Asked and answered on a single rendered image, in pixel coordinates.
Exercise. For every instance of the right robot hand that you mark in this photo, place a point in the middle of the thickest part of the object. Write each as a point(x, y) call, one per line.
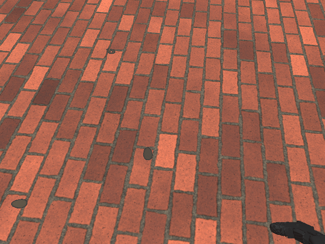
point(300, 231)

